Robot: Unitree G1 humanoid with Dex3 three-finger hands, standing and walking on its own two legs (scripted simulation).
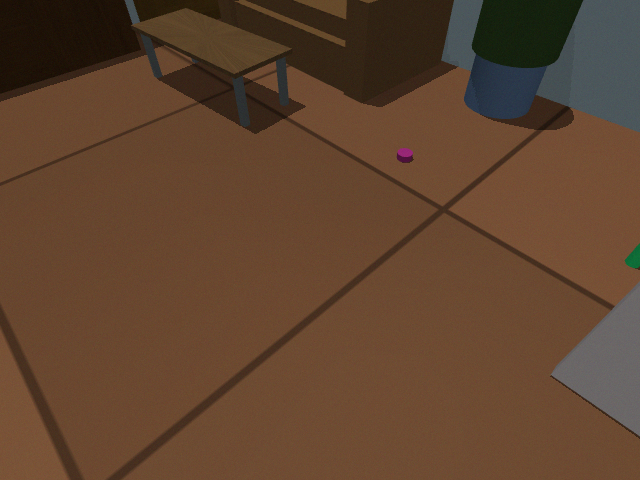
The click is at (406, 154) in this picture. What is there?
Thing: low tin
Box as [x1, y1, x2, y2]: [397, 148, 412, 162]
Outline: 399,149 397,152 397,159 404,162 409,161 412,155 411,150 406,148
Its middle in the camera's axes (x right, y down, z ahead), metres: +0.45 -0.47 +2.08
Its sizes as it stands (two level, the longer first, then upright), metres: 0.080 0.080 0.035
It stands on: the floor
